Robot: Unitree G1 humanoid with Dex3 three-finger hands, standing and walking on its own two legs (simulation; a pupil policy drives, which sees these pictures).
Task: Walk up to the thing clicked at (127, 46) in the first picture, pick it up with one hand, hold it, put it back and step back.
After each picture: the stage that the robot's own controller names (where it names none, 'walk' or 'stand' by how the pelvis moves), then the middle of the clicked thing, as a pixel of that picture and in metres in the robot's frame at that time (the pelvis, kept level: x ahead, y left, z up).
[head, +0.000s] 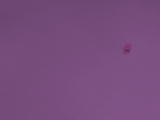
stand; (127, 49) +1.30 -0.45 -0.72
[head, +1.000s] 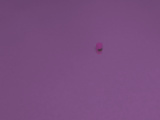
walk; (99, 48) +1.23 -0.03 -0.69
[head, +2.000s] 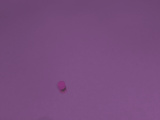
walk; (62, 87) +0.73 +0.28 -0.72
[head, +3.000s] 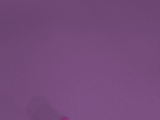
walk; out of the picture +0.45 +0.20 -0.71
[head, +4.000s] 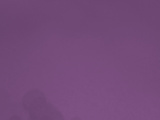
stand; out of the picture +0.34 +0.20 -0.72
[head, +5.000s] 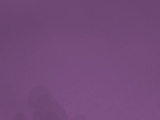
stand; out of the picture +0.35 +0.19 -0.72
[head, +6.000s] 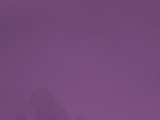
stand; out of the picture +0.34 +0.20 -0.73
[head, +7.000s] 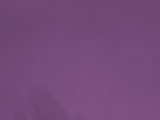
stand; out of the picture +0.33 +0.20 -0.73
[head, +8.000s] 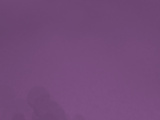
go down; out of the picture +0.33 +0.20 -0.73
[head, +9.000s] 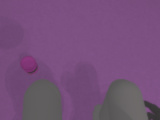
go down; (30, 65) +0.41 +0.22 -0.34
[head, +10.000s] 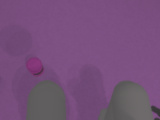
approach; (35, 67) +0.41 +0.22 -0.31
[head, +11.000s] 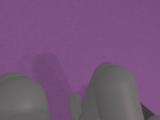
close in; out of the picture +0.41 +0.26 -0.22
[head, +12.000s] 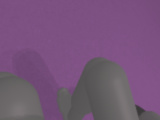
close; out of the picture +0.40 +0.27 -0.22
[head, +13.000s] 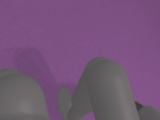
lift; out of the picture +0.38 +0.25 -0.23
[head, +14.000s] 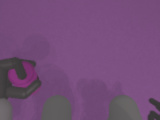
lift; (26, 79) +0.33 +0.20 -0.02
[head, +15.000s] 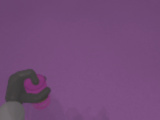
hold; (38, 92) +0.32 +0.18 -0.01
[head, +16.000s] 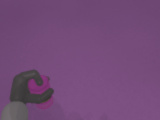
hold; (41, 92) +0.32 +0.17 -0.01
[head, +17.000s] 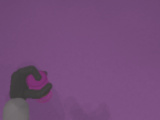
crouch; (40, 87) +0.34 +0.17 -0.05
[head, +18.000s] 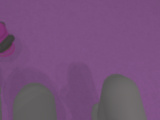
lower; (0, 40) +0.47 +0.24 -0.08
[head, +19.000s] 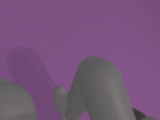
lower; out of the picture +0.43 +0.28 -0.23
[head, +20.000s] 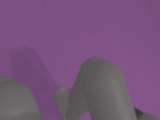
lower; out of the picture +0.42 +0.28 -0.23
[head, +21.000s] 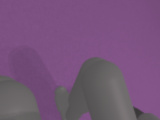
lower; out of the picture +0.42 +0.28 -0.23
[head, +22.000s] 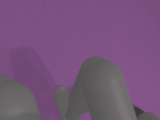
lower; out of the picture +0.42 +0.28 -0.23
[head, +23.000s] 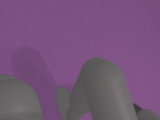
open; out of the picture +0.41 +0.26 -0.23
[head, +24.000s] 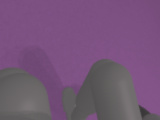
stand; out of the picture +0.41 +0.25 -0.23
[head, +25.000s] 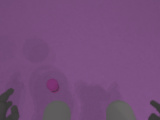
walk; (53, 86) +0.41 +0.19 -0.48
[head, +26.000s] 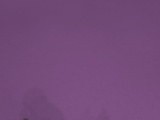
stand; out of the picture +0.36 +0.17 -0.66
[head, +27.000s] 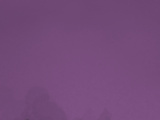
stand; out of the picture +0.36 +0.18 -0.67
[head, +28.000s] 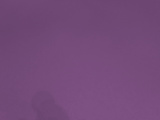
stand; out of the picture +0.38 +0.17 -0.71
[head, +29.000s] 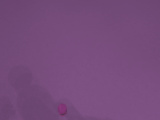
walk; (62, 110) +0.42 +0.13 -0.71
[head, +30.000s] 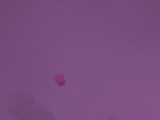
walk; (60, 80) +0.66 +0.22 -0.69
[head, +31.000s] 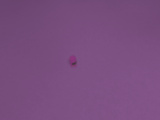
stand; (73, 61) +1.00 +0.19 -0.70
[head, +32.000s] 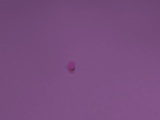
stand; (71, 67) +0.99 +0.16 -0.72
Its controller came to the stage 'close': yes
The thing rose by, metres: 0.71
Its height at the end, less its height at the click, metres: +0.00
